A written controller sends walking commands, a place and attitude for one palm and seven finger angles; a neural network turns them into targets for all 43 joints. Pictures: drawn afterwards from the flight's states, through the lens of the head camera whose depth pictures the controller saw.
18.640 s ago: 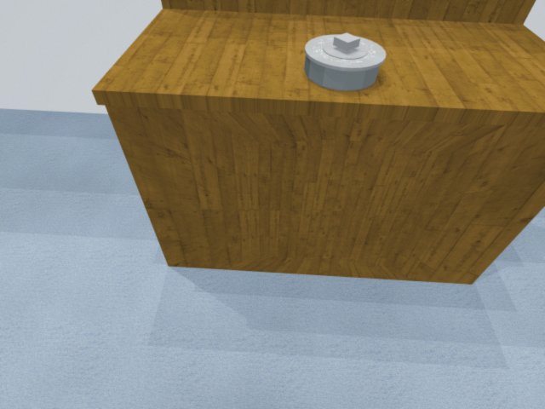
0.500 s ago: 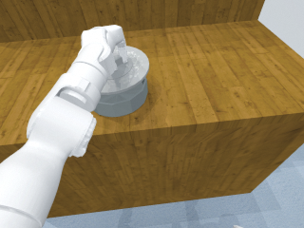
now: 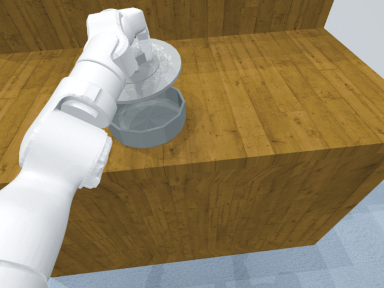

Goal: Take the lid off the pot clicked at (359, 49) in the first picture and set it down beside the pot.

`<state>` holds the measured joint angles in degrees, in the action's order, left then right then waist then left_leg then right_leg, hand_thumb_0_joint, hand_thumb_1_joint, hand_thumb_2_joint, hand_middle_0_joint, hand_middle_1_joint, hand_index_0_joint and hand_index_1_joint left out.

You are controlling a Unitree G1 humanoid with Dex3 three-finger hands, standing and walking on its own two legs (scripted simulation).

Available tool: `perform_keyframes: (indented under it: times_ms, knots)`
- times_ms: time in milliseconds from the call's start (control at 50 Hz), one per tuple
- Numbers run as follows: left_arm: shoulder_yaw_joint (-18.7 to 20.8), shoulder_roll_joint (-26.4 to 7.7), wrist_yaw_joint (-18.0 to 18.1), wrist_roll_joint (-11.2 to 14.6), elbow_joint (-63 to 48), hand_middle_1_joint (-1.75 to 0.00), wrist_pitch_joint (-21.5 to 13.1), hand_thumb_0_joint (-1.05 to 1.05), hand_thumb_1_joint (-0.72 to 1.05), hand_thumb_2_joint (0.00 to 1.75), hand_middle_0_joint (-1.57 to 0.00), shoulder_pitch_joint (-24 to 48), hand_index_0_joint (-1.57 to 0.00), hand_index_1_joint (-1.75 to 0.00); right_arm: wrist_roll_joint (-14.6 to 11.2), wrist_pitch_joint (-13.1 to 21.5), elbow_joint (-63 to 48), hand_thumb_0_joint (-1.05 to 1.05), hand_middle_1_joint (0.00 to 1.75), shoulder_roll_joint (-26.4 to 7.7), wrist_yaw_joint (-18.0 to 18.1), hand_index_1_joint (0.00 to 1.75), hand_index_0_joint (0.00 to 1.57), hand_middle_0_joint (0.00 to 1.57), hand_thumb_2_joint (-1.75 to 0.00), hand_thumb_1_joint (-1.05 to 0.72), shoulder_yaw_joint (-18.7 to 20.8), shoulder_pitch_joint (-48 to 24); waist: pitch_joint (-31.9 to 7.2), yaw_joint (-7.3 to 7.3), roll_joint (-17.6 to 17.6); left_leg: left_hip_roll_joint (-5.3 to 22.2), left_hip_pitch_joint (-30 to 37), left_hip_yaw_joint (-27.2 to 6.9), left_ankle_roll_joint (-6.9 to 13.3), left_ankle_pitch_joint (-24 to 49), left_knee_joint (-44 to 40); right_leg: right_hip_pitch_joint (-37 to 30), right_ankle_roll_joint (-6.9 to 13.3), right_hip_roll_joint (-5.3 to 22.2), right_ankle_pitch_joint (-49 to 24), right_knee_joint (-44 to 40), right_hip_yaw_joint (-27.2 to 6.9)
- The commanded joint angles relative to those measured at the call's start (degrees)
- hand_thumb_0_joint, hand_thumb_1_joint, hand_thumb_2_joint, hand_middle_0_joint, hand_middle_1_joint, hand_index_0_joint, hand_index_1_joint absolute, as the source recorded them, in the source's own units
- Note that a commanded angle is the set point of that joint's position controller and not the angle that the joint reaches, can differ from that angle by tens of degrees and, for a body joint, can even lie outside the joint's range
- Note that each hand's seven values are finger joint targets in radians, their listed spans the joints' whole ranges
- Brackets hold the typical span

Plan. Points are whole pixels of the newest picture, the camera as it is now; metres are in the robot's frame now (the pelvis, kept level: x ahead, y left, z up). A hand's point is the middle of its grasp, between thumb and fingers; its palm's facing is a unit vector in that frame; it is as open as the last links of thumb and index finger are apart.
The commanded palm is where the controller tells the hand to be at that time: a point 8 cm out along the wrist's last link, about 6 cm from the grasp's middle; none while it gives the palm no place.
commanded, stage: lift the lid straight up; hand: left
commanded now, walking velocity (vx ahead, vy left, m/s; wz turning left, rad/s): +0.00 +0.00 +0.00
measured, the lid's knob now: (129, 57) +0.51 +0.11 +0.24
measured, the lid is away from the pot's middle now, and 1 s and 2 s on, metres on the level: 0.01 0.02 0.15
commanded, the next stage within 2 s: move the lid sideways beside the pot in 0.78 s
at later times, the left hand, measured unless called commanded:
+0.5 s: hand (123, 31) +0.48 +0.10 +0.31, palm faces -0.16 -0.12 -0.98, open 7.1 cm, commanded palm +0.47 +0.09 +0.36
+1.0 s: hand (123, 28) +0.48 +0.10 +0.31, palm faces -0.15 -0.09 -0.98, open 7.0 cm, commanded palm +0.48 +0.11 +0.37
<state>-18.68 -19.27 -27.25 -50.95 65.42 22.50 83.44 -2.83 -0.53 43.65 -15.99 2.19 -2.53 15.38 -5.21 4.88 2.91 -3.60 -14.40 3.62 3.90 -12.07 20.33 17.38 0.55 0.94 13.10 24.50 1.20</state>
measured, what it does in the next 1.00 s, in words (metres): stands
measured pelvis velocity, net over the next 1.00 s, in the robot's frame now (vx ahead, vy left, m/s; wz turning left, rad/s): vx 0.00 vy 0.00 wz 0.00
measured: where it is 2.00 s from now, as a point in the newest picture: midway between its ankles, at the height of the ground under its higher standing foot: outside the picture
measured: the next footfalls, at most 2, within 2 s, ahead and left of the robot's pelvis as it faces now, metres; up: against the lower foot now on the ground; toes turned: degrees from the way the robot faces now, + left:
none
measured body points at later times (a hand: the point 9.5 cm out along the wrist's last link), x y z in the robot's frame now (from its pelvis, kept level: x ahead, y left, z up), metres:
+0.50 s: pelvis +0.00 +0.00 +0.00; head +0.01 -0.02 +0.45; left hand +0.48 +0.10 +0.36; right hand +0.08 -0.25 -0.13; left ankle -0.02 +0.08 -0.74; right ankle -0.01 -0.11 -0.74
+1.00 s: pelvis +0.00 +0.00 +0.00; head +0.02 -0.02 +0.45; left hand +0.49 +0.10 +0.37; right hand +0.09 -0.25 -0.13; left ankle -0.02 +0.08 -0.74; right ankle -0.01 -0.11 -0.74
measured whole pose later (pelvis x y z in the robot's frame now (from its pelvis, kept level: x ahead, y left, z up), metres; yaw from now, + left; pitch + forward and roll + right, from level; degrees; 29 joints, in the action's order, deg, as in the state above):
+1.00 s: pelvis +0.00 +0.00 +0.00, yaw +0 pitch +7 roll +1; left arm -18.0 -19.8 -28.0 -55.2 68.6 25.8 92.0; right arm -3.3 -1.3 43.1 -15.9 2.0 -3.6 13.4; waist -5.9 5.4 3.3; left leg -3.8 -15.8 3.6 4.1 -11.5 19.7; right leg 18.8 0.3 1.1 12.5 23.9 1.1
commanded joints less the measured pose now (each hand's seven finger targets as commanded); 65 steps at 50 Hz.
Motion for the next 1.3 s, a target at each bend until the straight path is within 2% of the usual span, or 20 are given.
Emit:
perform_keyframes:
  times_ms: [0, 80, 200, 240, 280, 360, 380, 480, 560, 640, 780, 840, 860, 920, 980, 1040, 1100, 1160, 1240, 1280]
  knots:
    - [1.5, -11.7, 3.0, -2.6, -10.9, -1.02, 0.1, 0.0, 0.57, 1.05, -0.73, 39.1, -0.84, -1.06, -0.1, 2.0, -5.7, 0.0, 0.3, -6.6, 0.6, 0.3, 0.2, 0.2, -0.9, -0.9, 1.8, -1.7, -21.3, 0.9, -6.8, 0.6, 11.3, -4.3, 0.5, 20.9, 0.9, -5.9, 1.9, -1.7, -19.7, -1.3, -1.4]
    - [0.3, -9.7, 2.9, -2.2, -12.7, -1.02, -0.2, 0.0, 0.57, 1.05, -0.73, 41.9, -0.84, -1.06, -0.1, 2.5, -6.2, 0.0, 0.3, -6.3, 0.4, 0.3, 0.2, 0.2, -0.9, -0.9, 1.7, -2.6, -23.0, 0.86, -4.1, 0.9, 13.6, -5.0, 0.1, 23.1, 1.1, -4.5, 2.0, -1.6, -18.8, -1.1, -1.3]
    - [2.4, -12.8, 3.0, -3.1, -10.0, -1.02, 1.0, 0.0, 0.57, 1.05, -0.73, 42.3, -0.84, -1.06, 0.0, 2.3, -5.8, 0.0, 0.3, -6.7, 0.6, 0.3, 0.2, 0.2, -0.9, -0.9, 1.4, -2.3, -22.1, 0.59, -6.8, 0.7, 11.2, -4.8, 0.0, 20.6, 0.3, -5.7, 2.0, -1.6, -18.1, -1.4, -1.4]
    - [2.2, -11.9, 3.0, -2.8, -11.3, -1.02, 0.6, 0.0, 0.57, 1.05, -0.73, 43.1, -0.84, -1.06, 0.1, 2.5, -6.1, 0.0, 0.3, -6.5, 0.4, 0.3, 0.2, 0.2, -0.9, -0.9, 1.6, -2.2, -23.6, 0.36, -5.1, 0.9, 12.4, -4.8, 0.0, 23.1, 1.0, -6.0, 2.1, -1.5, -19.3, -1.3, -1.5]
    - [1.6, -11.2, 3.0, -3.6, -7.8, -1.02, 1.6, 0.0, 0.57, 1.05, -0.73, 41.7, -0.84, -1.06, -0.1, 2.1, -5.6, 0.0, 0.3, -6.7, 0.5, 0.3, 0.2, 0.2, -0.9, -0.9, 1.4, -2.2, -20.7, 0.99, -7.1, 0.9, 11.3, -4.7, 0.1, 21.7, 0.6, -4.4, 2.0, -1.7, -18.1, -1.7, -1.3]
    - [3.9, -15.3, 2.8, -4.1, -11.7, -1.02, 1.4, 0.0, 0.57, 1.05, -0.73, 44.5, -0.84, -1.06, 0.3, 2.2, -6.6, 0.0, 0.3, -6.8, 0.4, 0.3, 0.2, 0.2, -0.9, -0.9, 1.4, -2.9, -25.7, -0.13, -6.1, 0.9, 11.7, -4.4, 0.0, 24.3, 0.8, -8.1, 2.0, -1.2, -21.0, -0.9, -1.9]
    - [2.2, -12.5, 2.6, -4.0, -10.4, -1.02, 1.7, 0.0, 0.57, 1.05, -0.73, 44.0, -0.84, -1.06, 0.0, 2.2, -6.6, 0.0, 0.3, -6.4, 0.3, 0.3, 0.2, 0.2, -0.9, -0.9, 1.3, -3.0, -24.6, 0.11, -5.6, 0.9, 12.1, -4.6, 0.1, 26.1, 1.2, -6.9, 2.0, -1.4, -21.2, -1.0, -1.8]
    - [1.2, -11.1, 2.1, -3.6, -11.0, -1.02, 2.4, 0.0, 0.57, 1.05, -0.73, 45.1, -0.84, -1.06, -0.2, 2.1, -6.5, 0.0, 0.3, -6.6, 0.1, 0.3, 0.2, 0.2, -0.9, -0.9, 1.3, -3.0, -22.6, 0.52, -6.1, 1.0, 12.2, -4.8, 0.0, 24.2, 0.7, -5.2, 1.9, -1.5, -19.1, -1.7, -1.4]
    - [3.1, -14.6, 2.0, -4.2, -9.0, -1.02, 3.2, 0.0, 0.57, 1.05, -0.73, 45.5, -0.84, -1.06, -0.1, 2.0, -6.0, 0.0, 0.3, -7.2, 0.5, 0.3, 0.2, 0.2, -0.9, -0.9, 1.2, -3.0, -22.1, 0.56, -6.9, 0.7, 10.2, -4.3, 0.2, 21.0, 0.3, -6.4, 2.0, -1.4, -19.0, -2.0, -1.8]
    - [0.2, -9.3, 1.8, -3.5, -8.7, -1.02, 3.4, 0.0, 0.57, 1.05, -0.73, 44.1, -0.84, -1.06, -0.4, 2.1, -6.2, 0.0, 0.3, -6.7, 0.3, 0.3, 0.2, 0.2, -0.9, -0.9, 1.4, -2.5, -21.8, 0.86, -5.3, 1.1, 12.4, -4.9, 0.0, 23.9, 0.9, -4.2, 2.0, -1.5, -18.6, -2.2, -1.4]
    - [0.7, -10.6, 1.9, -4.0, -8.5, -1.02, 3.7, 0.0, 0.57, 1.05, -0.73, 46.0, -0.84, -1.06, -0.5, 2.0, -5.9, 0.0, 0.3, -6.8, 0.2, 0.3, 0.2, 0.2, -0.9, -0.9, 1.0, -3.4, -21.2, 1.18, -6.2, 0.7, 11.1, -5.0, 0.1, 20.8, 0.5, -4.0, 1.9, -1.5, -17.4, -2.1, -1.3]
    - [3.5, -14.9, 2.3, -4.2, -10.0, -1.02, 3.1, 0.0, 0.57, 1.05, -0.73, 46.7, -0.84, -1.06, -0.1, 2.2, -6.0, 0.0, 0.3, -7.1, 0.6, 0.3, 0.2, 0.2, -0.9, -0.9, 1.3, -2.7, -24.5, 0.58, -6.3, 0.9, 11.1, -4.6, 0.1, 21.4, 0.5, -7.0, 2.2, -1.1, -19.2, -2.0, -1.9]
    - [1.6, -12.3, 2.3, -4.3, -8.3, -1.02, 3.4, 0.0, 0.57, 1.05, -0.73, 46.8, -0.84, -1.06, -0.4, 2.0, -6.0, 0.0, 0.3, -6.9, 0.5, 0.3, 0.2, 0.2, -0.9, -0.9, 0.9, -3.4, -22.6, 1.12, -6.1, 0.9, 11.0, -4.7, 0.2, 21.6, 0.5, -5.1, 2.1, -1.4, -18.8, -2.0, -1.6]
    - [1.0, -12.7, 2.6, -7.5, -5.9, -1.02, 3.2, 0.0, 0.57, 1.05, -0.73, 43.2, -0.84, -1.06, -0.6, 1.0, -5.9, 0.0, 0.3, -7.2, 0.6, 0.3, 0.2, 0.2, -0.9, -0.9, 1.0, -3.3, -19.8, 1.25, -7.4, 1.1, 9.2, -5.0, -0.3, 19.5, 0.0, -3.6, 2.2, -1.7, -15.9, -2.2, -1.3]
    - [4.7, -18.9, 2.2, -7.4, -9.0, -1.02, 2.3, 0.0, 0.57, 1.05, -0.73, 44.6, -0.84, -1.06, 0.0, 0.6, -7.1, 0.0, 0.3, -7.3, 0.8, 0.3, 0.2, 0.2, -0.9, -0.9, 1.1, -3.8, -25.6, 0.24, -8.0, 0.6, 8.5, -4.0, 0.2, 21.5, 0.8, -9.3, 2.0, -1.1, -20.5, -1.1, -2.2]
    - [2.8, -16.0, 2.0, -6.7, -8.4, -1.02, 2.4, 0.0, 0.57, 1.05, -0.73, 43.7, -0.84, -1.06, -0.5, 0.0, -6.8, 0.0, 0.3, -7.3, 0.9, 0.3, 0.2, 0.2, -0.9, -0.9, 1.3, -2.9, -23.3, 0.79, -7.1, 1.1, 9.0, -4.0, 0.1, 22.4, 0.6, -7.3, 2.0, -1.1, -20.1, -1.8, -1.8]
    - [3.7, -18.9, 1.6, -7.7, -13.4, -1.02, 1.2, 0.0, 0.57, 1.05, -0.73, 45.9, -0.84, -1.06, -0.3, 0.4, -8.0, 0.0, 0.3, -7.1, 0.6, 0.3, 0.2, 0.2, -0.9, -0.9, 1.4, -3.8, -28.1, 0.03, -5.1, 0.9, 11.0, -4.1, 0.1, 25.6, 1.7, -8.9, 1.8, -1.0, -21.7, -0.8, -2.3]
    - [4.6, -20.2, 0.7, -7.4, -13.8, -1.02, 0.6, 0.0, 0.57, 1.05, -0.73, 42.1, -0.84, -1.06, -0.2, -0.1, -8.1, 0.0, 0.3, -7.1, 0.3, 0.3, 0.2, 0.2, -0.9, -0.9, 1.8, -3.4, -28.3, -0.52, -5.5, 1.0, 11.4, -4.1, 0.1, 29.9, 3.0, -9.7, 1.7, -1.0, -24.3, -0.4, -2.4]
    - [2.0, -16.7, -0.2, -5.6, -12.4, -1.02, 1.0, 0.0, 0.57, 1.05, -0.73, 38.2, -0.84, -1.06, -0.9, -1.3, -7.9, 0.0, 0.3, -7.7, 0.3, 0.3, 0.2, 0.2, -0.9, -0.9, 1.9, -3.7, -21.5, 0.47, -5.3, 1.1, 9.8, -4.0, 0.3, 26.5, 2.4, -6.7, 1.9, -1.0, -22.4, -1.7, -1.4]
    - [3.4, -20.0, -0.5, -6.7, -13.3, -1.02, 0.7, 0.0, 0.57, 1.05, -0.73, 39.4, -0.84, -1.06, -0.8, -1.5, -8.0, 0.0, 0.3, -7.6, 0.4, 0.3, 0.2, 0.2, -0.9, -0.9, 1.7, -3.9, -22.8, 0.41, -6.4, 0.7, 9.5, -4.1, 0.5, 24.8, 2.4, -7.3, 1.7, -1.2, -21.6, -1.4, -1.6]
